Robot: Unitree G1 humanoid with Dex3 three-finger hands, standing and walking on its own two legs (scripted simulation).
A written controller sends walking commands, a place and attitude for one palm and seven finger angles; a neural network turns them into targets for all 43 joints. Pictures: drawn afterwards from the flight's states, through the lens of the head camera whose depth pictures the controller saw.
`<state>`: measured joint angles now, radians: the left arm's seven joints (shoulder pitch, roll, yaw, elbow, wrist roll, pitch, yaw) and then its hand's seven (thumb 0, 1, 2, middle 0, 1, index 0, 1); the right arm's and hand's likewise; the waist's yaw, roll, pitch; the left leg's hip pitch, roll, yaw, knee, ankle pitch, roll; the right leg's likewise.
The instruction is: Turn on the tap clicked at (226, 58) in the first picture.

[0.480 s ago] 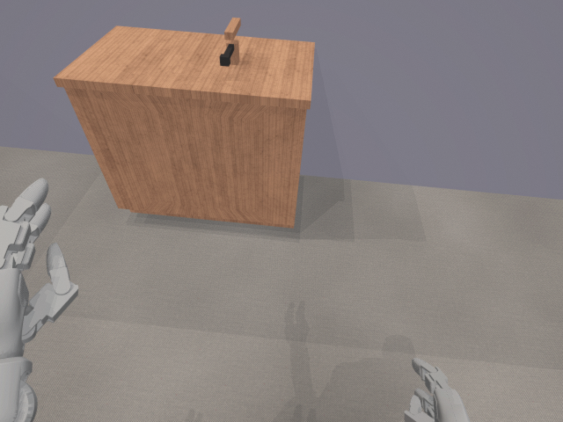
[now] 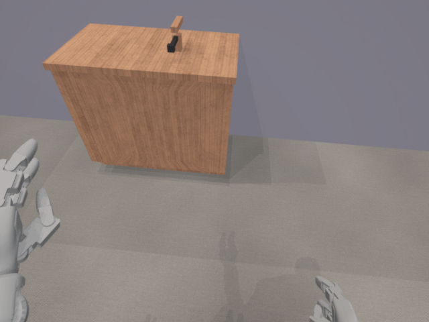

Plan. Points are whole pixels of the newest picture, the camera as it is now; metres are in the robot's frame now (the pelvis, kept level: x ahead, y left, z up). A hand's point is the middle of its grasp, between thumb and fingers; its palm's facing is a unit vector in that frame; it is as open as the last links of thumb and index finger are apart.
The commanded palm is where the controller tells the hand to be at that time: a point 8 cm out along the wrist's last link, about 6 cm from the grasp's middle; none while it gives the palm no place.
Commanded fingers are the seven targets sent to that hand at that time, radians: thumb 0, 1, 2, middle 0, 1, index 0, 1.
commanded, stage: walk to a spot facing it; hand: left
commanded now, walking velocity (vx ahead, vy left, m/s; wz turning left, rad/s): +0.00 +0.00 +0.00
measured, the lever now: (171, 48) +1.12 +0.26 +0.01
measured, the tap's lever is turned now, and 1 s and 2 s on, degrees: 0 0 0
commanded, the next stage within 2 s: none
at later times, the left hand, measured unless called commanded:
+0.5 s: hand (23, 228) +0.20 +0.28 +0.16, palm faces +0.53 -0.76 -0.39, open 7.5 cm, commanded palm +0.13 +0.30 +0.18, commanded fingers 0.00 0.90 0.90 -0.20 -0.30 -0.20 -0.30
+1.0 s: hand out of the picture +0.18 +0.32 +0.17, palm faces +0.77 -0.51 -0.39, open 7.5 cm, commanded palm +0.11 +0.34 +0.18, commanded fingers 0.00 0.90 0.90 -0.20 -0.30 -0.20 -0.30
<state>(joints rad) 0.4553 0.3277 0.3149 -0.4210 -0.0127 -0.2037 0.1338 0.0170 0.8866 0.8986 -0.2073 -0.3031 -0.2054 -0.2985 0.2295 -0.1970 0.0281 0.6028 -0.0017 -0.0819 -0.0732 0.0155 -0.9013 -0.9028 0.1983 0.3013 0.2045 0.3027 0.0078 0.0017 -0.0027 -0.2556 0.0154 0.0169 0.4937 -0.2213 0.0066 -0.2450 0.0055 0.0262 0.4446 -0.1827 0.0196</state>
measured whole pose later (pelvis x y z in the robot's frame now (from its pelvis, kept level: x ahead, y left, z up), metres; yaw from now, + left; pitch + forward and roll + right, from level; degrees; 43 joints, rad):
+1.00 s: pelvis +0.10 +0.01 -0.03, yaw +27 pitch -1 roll +2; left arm 0.46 0.37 0.38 -0.61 -0.02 -0.20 0.19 0.02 0.89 0.90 -0.21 -0.30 -0.21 -0.30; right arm 0.18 -0.25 -0.06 0.55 0.00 -0.08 -0.08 0.02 -0.90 -0.90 0.19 0.30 0.20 0.30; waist 0.02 -0.05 0.09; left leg -0.38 0.05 0.16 0.64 -0.15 0.03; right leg -0.30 -0.17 -0.14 1.04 -0.53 0.05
